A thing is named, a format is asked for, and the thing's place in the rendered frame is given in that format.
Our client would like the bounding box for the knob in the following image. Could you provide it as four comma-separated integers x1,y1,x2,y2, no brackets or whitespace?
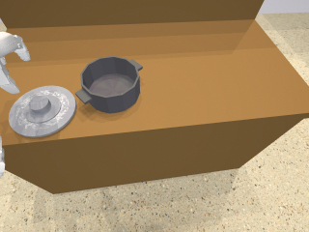
28,96,51,114

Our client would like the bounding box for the pot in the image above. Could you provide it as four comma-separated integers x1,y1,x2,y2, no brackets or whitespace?
75,55,143,113

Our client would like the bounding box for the lid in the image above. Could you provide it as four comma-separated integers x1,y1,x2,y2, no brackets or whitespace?
9,85,76,138

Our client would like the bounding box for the robot left hand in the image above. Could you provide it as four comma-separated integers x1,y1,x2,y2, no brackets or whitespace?
0,31,31,94

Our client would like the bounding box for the table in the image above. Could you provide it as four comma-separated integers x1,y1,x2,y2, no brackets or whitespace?
0,0,309,194

